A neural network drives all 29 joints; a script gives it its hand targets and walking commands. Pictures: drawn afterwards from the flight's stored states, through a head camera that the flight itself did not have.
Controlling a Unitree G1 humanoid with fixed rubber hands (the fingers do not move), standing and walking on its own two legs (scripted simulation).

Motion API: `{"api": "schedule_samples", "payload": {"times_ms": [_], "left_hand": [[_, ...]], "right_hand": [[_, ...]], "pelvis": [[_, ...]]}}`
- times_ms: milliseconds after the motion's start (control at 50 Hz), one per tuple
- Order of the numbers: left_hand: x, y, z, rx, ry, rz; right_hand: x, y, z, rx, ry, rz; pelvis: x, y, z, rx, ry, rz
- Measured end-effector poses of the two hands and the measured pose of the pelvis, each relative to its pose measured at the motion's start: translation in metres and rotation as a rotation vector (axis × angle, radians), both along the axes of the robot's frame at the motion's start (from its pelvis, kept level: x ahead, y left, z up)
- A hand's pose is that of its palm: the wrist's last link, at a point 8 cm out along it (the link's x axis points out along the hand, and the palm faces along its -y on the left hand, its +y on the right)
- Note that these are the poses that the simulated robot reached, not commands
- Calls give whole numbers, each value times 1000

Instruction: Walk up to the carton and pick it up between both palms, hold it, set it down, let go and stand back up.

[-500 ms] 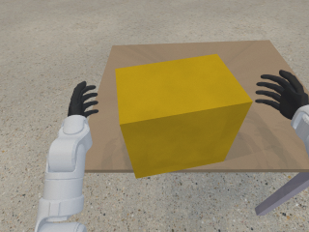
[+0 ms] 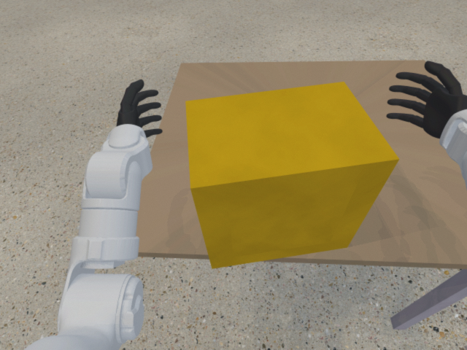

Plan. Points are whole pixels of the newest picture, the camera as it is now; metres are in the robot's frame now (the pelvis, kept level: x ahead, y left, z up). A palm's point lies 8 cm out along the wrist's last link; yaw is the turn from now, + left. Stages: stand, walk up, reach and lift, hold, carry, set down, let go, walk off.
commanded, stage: reach and lift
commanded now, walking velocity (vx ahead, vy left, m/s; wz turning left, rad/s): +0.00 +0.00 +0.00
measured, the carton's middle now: (273, 181) +0.41 -0.01 +0.05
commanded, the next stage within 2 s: none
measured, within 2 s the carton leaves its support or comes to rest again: neither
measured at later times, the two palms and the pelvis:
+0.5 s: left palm (131, 135) +0.39 +0.22 +0.17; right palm (427, 104) +0.46 -0.24 +0.19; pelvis +0.00 +0.00 +0.00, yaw +0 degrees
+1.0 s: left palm (148, 171) +0.39 +0.22 +0.07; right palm (409, 142) +0.47 -0.25 +0.09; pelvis +0.02 +0.00 +0.00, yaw +0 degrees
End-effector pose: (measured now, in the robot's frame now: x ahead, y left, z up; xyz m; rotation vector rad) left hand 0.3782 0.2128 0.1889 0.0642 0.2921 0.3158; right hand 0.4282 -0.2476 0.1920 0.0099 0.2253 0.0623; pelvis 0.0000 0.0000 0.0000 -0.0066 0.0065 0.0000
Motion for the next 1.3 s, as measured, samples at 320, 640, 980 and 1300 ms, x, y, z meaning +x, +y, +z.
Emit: {"api": "schedule_samples", "payload": {"times_ms": [320,640,980,1300], "left_hand": [[12,6,2,-1,-1,10],[12,18,-56,-20,61,4],[16,12,-112,24,47,-58],[15,5,-115,6,18,-68]], "right_hand": [[26,10,7,-13,22,2],[32,-1,-38,-31,90,-37],[45,-7,-98,-59,51,-22],[54,13,-95,-32,-23,17]], "pelvis": [[5,2,0,-2,22,0],[7,2,0,-3,62,0],[18,0,-1,-3,162,-2],[22,-1,-2,-3,202,-2]]}}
